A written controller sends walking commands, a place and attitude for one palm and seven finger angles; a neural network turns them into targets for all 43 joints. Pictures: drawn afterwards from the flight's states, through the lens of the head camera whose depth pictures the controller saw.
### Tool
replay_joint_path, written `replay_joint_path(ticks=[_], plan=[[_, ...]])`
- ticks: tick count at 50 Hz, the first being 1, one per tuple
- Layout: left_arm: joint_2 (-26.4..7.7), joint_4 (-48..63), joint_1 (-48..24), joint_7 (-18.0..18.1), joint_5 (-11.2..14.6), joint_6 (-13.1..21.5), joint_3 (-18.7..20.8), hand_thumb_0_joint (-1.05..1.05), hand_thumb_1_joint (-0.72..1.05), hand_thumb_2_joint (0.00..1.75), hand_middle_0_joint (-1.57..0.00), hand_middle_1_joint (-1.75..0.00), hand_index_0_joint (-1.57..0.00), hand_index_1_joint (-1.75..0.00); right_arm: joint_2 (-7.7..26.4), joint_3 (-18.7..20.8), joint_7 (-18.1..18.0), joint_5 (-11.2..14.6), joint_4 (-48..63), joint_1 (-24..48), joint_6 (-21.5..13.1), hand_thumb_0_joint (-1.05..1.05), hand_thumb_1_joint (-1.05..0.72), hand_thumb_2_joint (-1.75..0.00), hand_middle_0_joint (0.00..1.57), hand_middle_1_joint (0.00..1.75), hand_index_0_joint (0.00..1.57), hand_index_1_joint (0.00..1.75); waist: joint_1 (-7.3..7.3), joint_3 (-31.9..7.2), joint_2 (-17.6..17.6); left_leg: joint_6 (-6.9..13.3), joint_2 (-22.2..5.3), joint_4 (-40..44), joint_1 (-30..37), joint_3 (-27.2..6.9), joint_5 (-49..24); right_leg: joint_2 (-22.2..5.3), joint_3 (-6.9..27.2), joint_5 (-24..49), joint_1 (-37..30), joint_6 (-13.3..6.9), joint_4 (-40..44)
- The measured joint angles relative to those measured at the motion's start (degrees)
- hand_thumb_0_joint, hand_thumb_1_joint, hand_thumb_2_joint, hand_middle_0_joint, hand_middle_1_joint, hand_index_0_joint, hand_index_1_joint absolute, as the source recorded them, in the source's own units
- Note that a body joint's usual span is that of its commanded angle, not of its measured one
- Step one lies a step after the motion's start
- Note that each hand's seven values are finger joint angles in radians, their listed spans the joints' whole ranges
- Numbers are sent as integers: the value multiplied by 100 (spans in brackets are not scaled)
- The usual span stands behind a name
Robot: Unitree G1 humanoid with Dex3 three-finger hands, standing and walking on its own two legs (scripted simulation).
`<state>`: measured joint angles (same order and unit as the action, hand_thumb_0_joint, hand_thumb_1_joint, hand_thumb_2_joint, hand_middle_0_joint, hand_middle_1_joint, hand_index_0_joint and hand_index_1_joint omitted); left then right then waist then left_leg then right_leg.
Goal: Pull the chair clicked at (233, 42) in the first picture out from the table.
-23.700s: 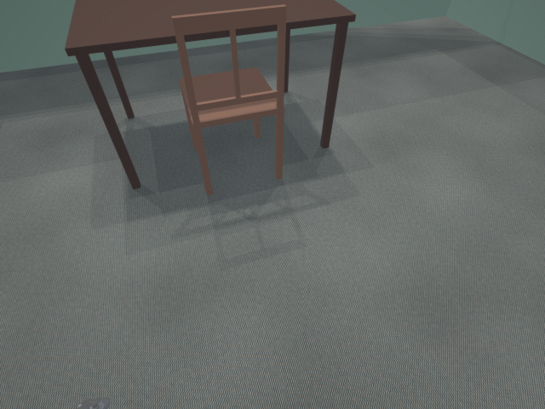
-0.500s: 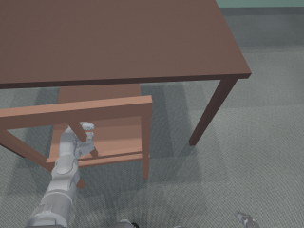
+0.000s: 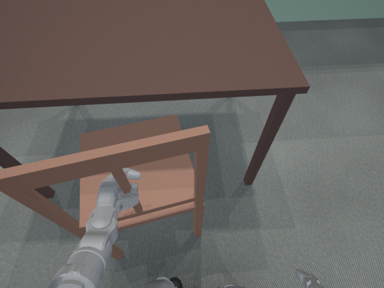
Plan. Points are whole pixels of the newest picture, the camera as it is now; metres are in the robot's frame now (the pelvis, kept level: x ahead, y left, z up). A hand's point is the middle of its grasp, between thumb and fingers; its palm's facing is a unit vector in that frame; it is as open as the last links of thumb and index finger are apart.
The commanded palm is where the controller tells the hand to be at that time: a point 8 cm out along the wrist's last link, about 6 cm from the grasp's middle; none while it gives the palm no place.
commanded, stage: step backward, pulling the chair out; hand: left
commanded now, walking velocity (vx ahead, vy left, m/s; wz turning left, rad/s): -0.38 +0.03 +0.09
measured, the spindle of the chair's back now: (129, 191) +0.35 +0.17 -0.10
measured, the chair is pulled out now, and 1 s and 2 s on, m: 0.13 0.15 0.27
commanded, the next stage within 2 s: none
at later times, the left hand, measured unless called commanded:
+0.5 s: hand (136, 201) +0.31 +0.14 -0.06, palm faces +0.06 -0.98 -0.17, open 5.0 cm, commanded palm +0.28 +0.19 -0.06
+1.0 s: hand (135, 204) +0.31 +0.14 -0.06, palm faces +0.05 -0.98 -0.19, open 5.1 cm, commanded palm +0.26 +0.19 -0.06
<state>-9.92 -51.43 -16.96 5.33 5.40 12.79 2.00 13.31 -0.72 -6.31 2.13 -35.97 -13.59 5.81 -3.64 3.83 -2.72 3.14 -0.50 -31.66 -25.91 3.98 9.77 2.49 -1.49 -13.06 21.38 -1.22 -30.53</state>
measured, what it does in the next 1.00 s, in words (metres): stands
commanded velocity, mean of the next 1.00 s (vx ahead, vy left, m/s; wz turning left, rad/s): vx -0.38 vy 0.01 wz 0.07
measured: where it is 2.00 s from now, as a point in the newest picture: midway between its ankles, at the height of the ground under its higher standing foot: outside the picture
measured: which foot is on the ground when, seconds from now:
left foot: down 0.00-1.00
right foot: down 0.00-1.00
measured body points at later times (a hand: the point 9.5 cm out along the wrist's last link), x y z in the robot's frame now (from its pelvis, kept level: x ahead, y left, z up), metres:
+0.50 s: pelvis -0.02 +0.00 +0.00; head +0.04 -0.01 +0.44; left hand +0.30 +0.19 -0.05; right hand +0.09 -0.25 -0.13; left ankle +0.07 +0.08 -0.73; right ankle +0.03 -0.11 -0.73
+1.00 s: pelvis -0.04 -0.01 +0.00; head +0.05 -0.02 +0.44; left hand +0.30 +0.19 -0.05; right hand +0.08 -0.24 -0.13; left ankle +0.01 +0.12 -0.73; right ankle -0.04 -0.13 -0.73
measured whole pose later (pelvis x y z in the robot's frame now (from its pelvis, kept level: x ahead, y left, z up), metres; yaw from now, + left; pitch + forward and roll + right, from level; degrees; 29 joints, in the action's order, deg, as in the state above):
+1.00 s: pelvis -0.04 -0.01 +0.00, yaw -1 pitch +3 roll -2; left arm -11.4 -46.7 -19.3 5.8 3.8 9.4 3.9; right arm 10.1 -1.4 -3.0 -0.3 -37.0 -9.4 1.9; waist -3.1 9.2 -2.3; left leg -0.6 -2.9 -32.4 -23.2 -0.5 12.1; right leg 1.5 -1.1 -14.7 16.6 -0.1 -28.5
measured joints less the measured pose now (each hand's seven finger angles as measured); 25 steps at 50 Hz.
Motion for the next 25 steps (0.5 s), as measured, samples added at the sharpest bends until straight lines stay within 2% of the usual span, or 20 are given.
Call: replay_joint_path(ticks=[8,13,18,25], plan=[[122,-317,-104,83,-62,144,-161,1,73,79,-26,-109,-50,-145,132,63,-19,34,-249,-97,-222,1,-90,-90,21,30,21,30,16,22,-96,-64,-2,-9,32,-95,-57,7,-93,97,-114,-15,106],[143,-406,-158,111,-136,176,-283,0,73,78,-26,-110,-50,-145,209,93,-51,24,-379,-166,-283,1,-90,-90,21,30,21,30,21,23,-21,62,83,101,132,-56,-120,-76,-63,91,-159,54,96],[69,-275,-234,61,-157,56,-330,0,73,78,-26,-112,-50,-145,128,60,-53,-51,-318,-112,-274,1,-90,-90,20,30,21,30,81,95,125,103,173,89,124,42,-150,-174,22,-204,42,47,-326],[38,-133,-293,92,-47,-99,-141,1,72,80,-27,-111,-50,-145,-43,-17,-5,-73,-217,75,-335,1,-90,-90,21,30,21,30,42,251,-5,1,41,-140,-1,-51,-85,-51,-73,-10,37,-28,-277]])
